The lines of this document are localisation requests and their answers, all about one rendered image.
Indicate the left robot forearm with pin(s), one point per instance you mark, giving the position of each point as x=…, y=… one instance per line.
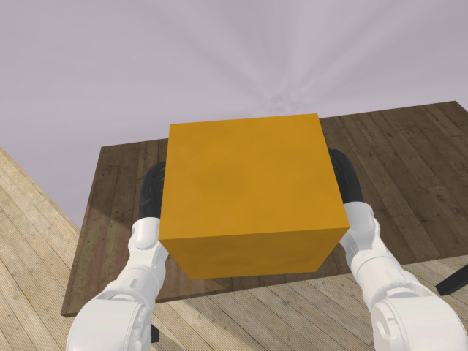
x=143, y=276

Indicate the carton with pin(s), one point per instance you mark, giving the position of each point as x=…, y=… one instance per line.
x=250, y=197

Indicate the table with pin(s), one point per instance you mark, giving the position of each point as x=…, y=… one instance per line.
x=412, y=166

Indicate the robot right upper arm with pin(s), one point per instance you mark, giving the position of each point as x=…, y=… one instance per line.
x=416, y=324

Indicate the right robot forearm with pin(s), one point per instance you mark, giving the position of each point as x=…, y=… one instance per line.
x=375, y=269

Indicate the right robot hand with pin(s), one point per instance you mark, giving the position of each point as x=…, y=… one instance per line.
x=346, y=177

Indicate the robot left upper arm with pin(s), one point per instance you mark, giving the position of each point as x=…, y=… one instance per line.
x=107, y=325

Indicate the left robot hand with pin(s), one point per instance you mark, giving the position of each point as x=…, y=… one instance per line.
x=150, y=201

